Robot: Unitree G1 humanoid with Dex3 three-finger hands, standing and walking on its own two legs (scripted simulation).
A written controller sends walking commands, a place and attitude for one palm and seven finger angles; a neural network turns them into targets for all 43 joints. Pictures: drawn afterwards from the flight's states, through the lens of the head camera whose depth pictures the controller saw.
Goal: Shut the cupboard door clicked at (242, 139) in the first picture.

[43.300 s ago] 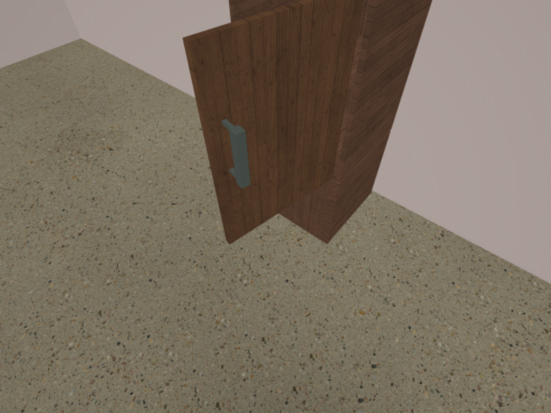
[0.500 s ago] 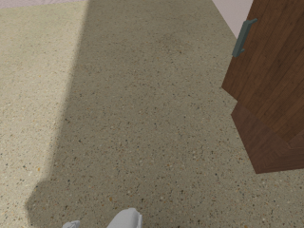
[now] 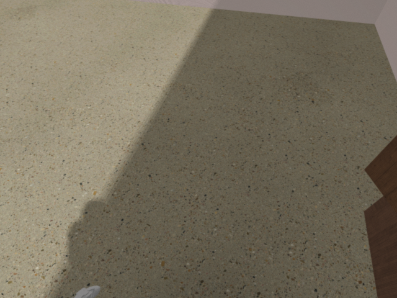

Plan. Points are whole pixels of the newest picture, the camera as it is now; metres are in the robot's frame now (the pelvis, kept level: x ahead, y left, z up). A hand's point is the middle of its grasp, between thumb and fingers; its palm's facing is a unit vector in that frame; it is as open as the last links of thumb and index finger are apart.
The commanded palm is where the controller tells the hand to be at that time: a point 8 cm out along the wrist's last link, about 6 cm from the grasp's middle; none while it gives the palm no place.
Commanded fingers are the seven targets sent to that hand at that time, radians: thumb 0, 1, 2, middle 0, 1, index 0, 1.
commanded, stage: walk to a spot facing it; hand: left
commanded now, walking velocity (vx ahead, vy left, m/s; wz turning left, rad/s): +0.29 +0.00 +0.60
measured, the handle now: out of the picture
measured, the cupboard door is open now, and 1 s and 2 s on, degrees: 26 26 26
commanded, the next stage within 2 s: turn to face it in 0.42 s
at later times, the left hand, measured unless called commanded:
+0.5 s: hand out of the picture +0.06 +0.24 -0.19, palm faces +0.38 -0.90 -0.21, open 7.4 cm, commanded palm none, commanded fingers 0.00 0.90 0.90 -0.20 -0.30 -0.20 -0.30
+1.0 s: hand (107, 227) +0.31 +0.27 -0.16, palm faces +0.21 -0.96 -0.20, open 7.3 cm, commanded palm none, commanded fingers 0.00 0.90 0.90 -0.20 -0.30 -0.20 -0.30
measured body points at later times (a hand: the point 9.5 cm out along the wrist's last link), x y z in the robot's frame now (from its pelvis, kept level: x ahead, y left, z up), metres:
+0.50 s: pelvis +0.15 +0.06 -0.01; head +0.19 +0.09 +0.43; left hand +0.04 +0.28 -0.17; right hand +0.37 -0.13 -0.13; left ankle +0.20 +0.14 -0.72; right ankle +0.10 -0.12 -0.64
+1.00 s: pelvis +0.28 +0.08 +0.01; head +0.33 +0.09 +0.45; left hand +0.30 +0.32 -0.14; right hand +0.36 -0.15 -0.15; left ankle +0.20 +0.16 -0.67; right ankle +0.32 -0.02 -0.72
